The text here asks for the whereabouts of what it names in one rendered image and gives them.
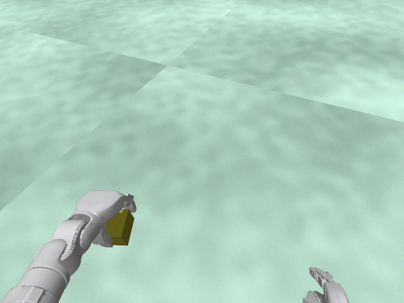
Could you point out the small box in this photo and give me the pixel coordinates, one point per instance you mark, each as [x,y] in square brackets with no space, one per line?
[119,227]

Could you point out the left robot hand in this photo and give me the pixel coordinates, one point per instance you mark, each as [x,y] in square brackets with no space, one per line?
[105,204]

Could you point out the left robot arm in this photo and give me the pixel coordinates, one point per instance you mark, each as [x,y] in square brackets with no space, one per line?
[49,273]

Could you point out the right robot hand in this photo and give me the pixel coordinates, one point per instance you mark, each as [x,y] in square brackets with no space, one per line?
[333,292]

